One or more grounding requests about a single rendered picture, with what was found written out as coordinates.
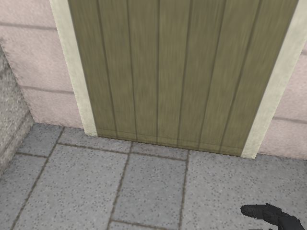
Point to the right robot hand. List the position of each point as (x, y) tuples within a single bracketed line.
[(272, 215)]

